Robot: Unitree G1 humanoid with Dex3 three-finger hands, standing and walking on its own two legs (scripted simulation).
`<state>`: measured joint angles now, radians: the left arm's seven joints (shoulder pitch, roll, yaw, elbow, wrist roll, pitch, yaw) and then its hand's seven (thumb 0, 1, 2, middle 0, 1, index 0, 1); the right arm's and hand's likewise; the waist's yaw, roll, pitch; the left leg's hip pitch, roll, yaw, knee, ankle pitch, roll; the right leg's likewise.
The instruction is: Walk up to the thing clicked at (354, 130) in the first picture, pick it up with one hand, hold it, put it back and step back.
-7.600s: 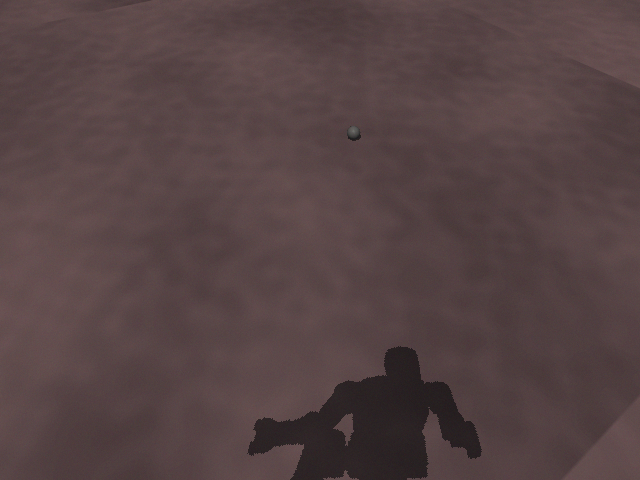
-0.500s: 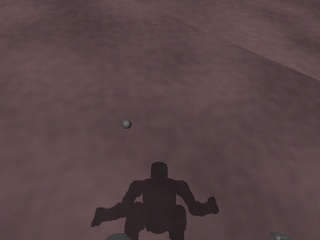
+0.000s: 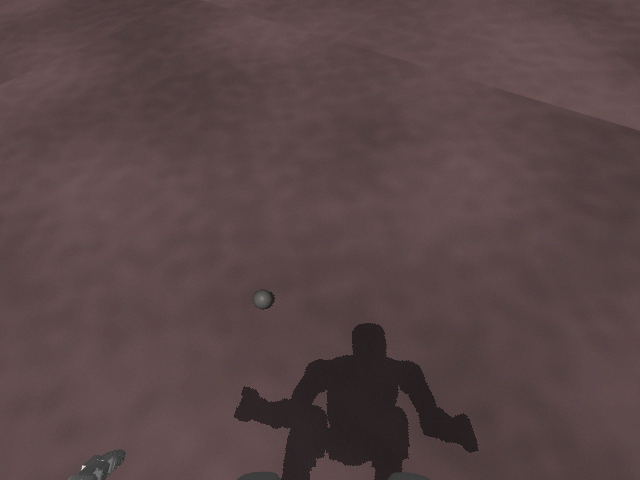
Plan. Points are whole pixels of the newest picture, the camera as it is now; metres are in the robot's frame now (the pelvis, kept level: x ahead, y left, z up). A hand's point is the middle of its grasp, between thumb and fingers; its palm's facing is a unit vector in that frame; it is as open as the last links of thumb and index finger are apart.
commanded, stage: walk up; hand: left
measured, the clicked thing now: (262, 299) +0.77 +0.26 -0.73
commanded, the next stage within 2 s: none
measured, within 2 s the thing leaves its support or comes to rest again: neither
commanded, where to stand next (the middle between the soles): +0.35 +0.01 m, yaw +3 degrees
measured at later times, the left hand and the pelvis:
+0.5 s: hand (131, 440) +0.20 +0.30 -0.16, palm faces +0.00 -0.95 -0.31, open 7.4 cm; pelvis +0.16 +0.04 +0.00, yaw +3 degrees
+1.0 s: hand (179, 341) +0.33 +0.25 -0.11, palm faces +0.01 -0.91 -0.42, open 7.4 cm; pelvis +0.27 -0.02 +0.00, yaw +3 degrees
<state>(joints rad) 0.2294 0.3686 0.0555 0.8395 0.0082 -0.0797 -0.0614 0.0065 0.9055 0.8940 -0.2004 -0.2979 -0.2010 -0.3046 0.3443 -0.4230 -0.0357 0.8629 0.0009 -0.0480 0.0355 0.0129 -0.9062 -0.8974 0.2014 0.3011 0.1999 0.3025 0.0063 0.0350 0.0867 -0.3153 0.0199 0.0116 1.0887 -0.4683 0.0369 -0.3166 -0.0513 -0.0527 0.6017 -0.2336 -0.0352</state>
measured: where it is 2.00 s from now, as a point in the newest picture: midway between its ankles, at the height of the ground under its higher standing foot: (338, 435)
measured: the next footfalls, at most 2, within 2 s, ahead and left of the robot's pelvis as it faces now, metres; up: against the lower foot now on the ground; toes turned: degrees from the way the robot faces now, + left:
left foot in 0.32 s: +0.24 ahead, +0.15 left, +0.00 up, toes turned +7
right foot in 0.78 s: +0.38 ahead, -0.12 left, +0.00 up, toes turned +2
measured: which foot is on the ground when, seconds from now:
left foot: up 0.00-0.30, down 0.32-0.78, up 0.80-1.00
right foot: down 0.00-0.36, up 0.38-0.76, down 0.78-1.00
